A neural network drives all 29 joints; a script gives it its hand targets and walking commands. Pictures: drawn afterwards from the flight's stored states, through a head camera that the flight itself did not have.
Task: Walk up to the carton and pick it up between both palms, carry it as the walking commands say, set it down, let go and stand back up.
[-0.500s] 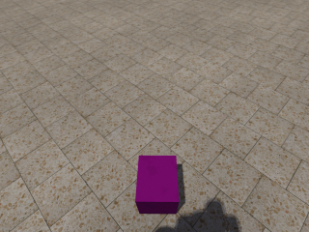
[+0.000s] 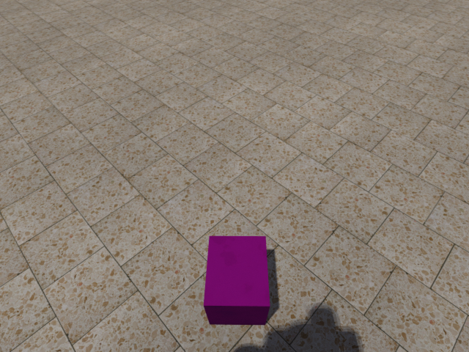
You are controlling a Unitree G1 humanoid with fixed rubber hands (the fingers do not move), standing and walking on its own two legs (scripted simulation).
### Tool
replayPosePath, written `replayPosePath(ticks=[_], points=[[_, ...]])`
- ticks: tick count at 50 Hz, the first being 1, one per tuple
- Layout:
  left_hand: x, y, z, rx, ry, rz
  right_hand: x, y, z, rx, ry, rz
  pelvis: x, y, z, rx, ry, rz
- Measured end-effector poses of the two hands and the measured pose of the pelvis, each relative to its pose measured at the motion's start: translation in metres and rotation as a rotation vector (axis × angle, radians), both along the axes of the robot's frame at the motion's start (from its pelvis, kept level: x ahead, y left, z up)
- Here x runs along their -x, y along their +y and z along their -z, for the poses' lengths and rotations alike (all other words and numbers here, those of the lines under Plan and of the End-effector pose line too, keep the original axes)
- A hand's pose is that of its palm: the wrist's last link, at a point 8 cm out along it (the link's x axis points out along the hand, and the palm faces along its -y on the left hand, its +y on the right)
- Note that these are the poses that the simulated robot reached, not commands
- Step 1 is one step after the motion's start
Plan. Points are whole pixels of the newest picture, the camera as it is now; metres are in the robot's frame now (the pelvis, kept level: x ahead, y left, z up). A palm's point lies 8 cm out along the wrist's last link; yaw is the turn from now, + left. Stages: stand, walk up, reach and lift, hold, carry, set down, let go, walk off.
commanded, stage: reach and lift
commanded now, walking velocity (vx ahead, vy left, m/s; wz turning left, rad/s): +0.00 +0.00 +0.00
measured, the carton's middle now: (237, 280) +0.48 +0.02 -0.65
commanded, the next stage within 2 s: none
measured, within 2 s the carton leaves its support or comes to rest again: neither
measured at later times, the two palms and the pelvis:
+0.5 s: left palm out of the picture +0.14 +0.23 -0.15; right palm out of the picture +0.14 -0.21 -0.16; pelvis -0.01 +0.00 -0.03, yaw +0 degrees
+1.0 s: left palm (156, 296) +0.26 +0.20 -0.17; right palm (335, 307) +0.24 -0.20 -0.18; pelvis -0.09 +0.00 -0.08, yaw +1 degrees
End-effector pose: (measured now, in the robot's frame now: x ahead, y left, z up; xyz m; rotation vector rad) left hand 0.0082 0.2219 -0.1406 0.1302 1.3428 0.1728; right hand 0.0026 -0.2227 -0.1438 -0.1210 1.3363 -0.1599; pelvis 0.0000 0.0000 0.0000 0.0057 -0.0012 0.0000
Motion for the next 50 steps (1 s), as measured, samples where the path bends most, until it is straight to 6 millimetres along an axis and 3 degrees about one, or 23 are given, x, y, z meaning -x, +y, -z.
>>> replayPosePath(ticks=[2, 5, 9, 12, 15, 20, 26, 30, 34, 37, 44, 50], points=[[-0.014, 0.000, 0.002, 0.000, -0.009, 0.004, -0.013, -0.001, 0.001, 0.002, -0.011, -0.006, 0.004, 0.000, 0.004, 0.002, 0.014, 0.000], [-0.060, -0.001, 0.000, 0.001, -0.061, 0.042, -0.051, -0.003, 0.003, 0.005, -0.034, -0.017, 0.010, 0.000, 0.011, 0.004, 0.017, 0.000], [-0.124, -0.007, -0.017, 0.006, -0.127, 0.075, -0.108, 0.000, -0.009, 0.005, -0.069, -0.041, 0.011, 0.001, 0.014, 0.004, 0.005, -0.001], [-0.151, -0.007, -0.028, 0.015, -0.135, 0.069, -0.129, 0.005, -0.016, -0.009, -0.064, -0.056, 0.008, 0.001, 0.014, 0.004, 0.009, -0.001], [-0.159, -0.005, -0.028, 0.029, -0.136, 0.051, -0.134, 0.006, -0.016, -0.021, -0.046, -0.059, 0.004, 0.001, 0.014, 0.004, 0.022, -0.001], [-0.149, 0.000, -0.013, 0.040, -0.132, 0.033, -0.136, 0.009, -0.005, -0.037, -0.051, -0.071, 0.003, 0.001, 0.018, 0.004, 0.094, -0.002], [-0.135, 0.008, 0.012, 0.027, -0.162, 0.019, -0.133, 0.008, 0.018, -0.037, -0.111, -0.071, 0.016, 0.001, 0.033, 0.003, 0.203, -0.008], [-0.135, 0.005, 0.026, 0.027, -0.194, 0.036, -0.129, 0.006, 0.034, -0.026, -0.131, -0.071, 0.032, 0.001, 0.046, 0.003, 0.248, -0.010], [-0.154, 0.001, 0.033, 0.026, -0.248, 0.048, -0.139, 0.007, 0.043, -0.015, -0.175, -0.077, 0.050, 0.000, 0.059, 0.003, 0.262, -0.011], [-0.177, -0.003, 0.027, 0.030, -0.298, 0.048, -0.152, 0.011, 0.043, -0.015, -0.199, -0.084, 0.063, 0.000, 0.066, 0.002, 0.250, -0.012], [-0.226, -0.018, 0.013, 0.065, -0.352, 0.058, -0.202, 0.022, 0.025, -0.005, -0.302, -0.100, 0.083, 0.000, 0.075, 0.005, 0.206, -0.014], [-0.253, -0.024, 0.025, 0.067, -0.357, 0.048, -0.240, 0.027, 0.032, -0.011, -0.334, -0.074, 0.090, 0.000, 0.082, 0.006, 0.247, -0.016]])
